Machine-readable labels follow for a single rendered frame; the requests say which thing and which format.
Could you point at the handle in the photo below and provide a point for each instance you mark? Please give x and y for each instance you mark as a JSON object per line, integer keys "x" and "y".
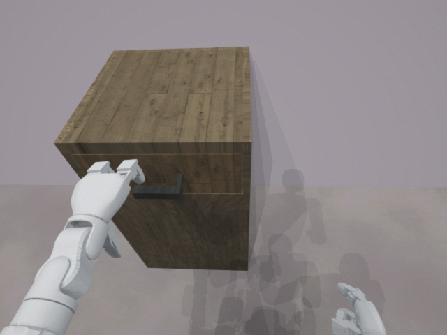
{"x": 159, "y": 192}

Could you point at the cabinet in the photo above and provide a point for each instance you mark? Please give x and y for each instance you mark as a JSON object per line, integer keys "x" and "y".
{"x": 192, "y": 100}

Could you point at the robot right hand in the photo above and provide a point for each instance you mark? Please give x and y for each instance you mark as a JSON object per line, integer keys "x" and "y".
{"x": 365, "y": 319}

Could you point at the drawer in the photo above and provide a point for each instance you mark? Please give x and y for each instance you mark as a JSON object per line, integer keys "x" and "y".
{"x": 202, "y": 172}

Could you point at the robot left hand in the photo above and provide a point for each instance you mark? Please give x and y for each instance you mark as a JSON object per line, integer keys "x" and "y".
{"x": 102, "y": 192}

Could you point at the robot left forearm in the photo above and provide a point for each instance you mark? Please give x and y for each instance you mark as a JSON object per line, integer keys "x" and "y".
{"x": 59, "y": 284}

